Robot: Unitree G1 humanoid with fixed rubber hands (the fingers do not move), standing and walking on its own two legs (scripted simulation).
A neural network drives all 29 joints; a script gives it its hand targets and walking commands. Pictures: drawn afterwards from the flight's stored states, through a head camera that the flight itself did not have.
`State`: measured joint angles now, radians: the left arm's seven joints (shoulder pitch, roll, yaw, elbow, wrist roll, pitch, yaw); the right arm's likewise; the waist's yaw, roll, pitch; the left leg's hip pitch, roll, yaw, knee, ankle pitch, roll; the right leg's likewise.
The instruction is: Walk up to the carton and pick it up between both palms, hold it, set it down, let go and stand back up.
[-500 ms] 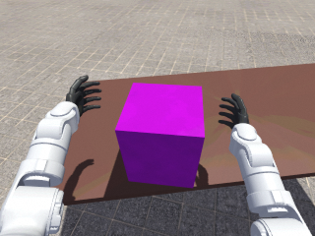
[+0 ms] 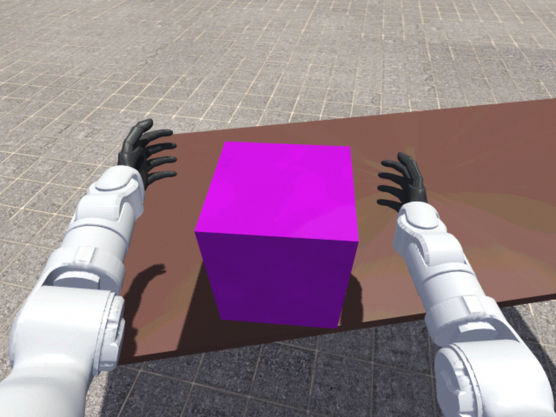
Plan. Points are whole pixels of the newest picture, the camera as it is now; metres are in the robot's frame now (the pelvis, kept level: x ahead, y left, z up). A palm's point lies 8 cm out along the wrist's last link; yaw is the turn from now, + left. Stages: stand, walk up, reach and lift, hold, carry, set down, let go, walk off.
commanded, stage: reach and lift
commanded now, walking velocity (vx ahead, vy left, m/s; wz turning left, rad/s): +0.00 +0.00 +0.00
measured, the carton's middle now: (282, 237) +0.43 -0.02 +0.01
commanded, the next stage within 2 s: none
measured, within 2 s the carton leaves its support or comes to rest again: neither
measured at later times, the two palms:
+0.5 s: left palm (159, 215) +0.45 +0.17 +0.07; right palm (392, 237) +0.38 -0.20 +0.05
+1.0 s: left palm (184, 224) +0.45 +0.14 +0.05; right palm (380, 240) +0.39 -0.18 +0.03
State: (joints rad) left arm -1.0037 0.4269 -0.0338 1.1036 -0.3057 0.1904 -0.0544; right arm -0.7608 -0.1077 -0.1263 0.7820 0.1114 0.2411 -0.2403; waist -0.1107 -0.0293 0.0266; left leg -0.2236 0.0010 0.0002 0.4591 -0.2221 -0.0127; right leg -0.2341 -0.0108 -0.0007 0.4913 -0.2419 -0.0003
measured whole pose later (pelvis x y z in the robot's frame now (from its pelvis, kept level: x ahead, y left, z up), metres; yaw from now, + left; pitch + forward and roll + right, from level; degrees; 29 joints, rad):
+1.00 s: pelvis +0.00 +0.03 -0.01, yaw -1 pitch +17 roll -2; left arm -0.96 0.19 -0.06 1.29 -0.23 -0.19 0.05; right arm -0.76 -0.09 -0.15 1.13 0.11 -0.19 -0.19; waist -0.11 -0.03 -0.16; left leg -0.63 0.01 0.00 0.57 -0.23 0.00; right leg -0.59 0.00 0.00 0.49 -0.19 0.01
